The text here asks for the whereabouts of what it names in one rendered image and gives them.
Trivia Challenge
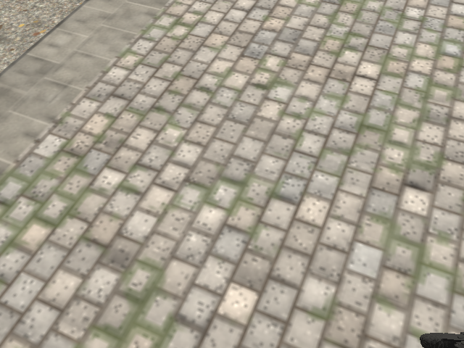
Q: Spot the robot right hand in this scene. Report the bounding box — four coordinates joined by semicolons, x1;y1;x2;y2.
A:
420;332;464;348

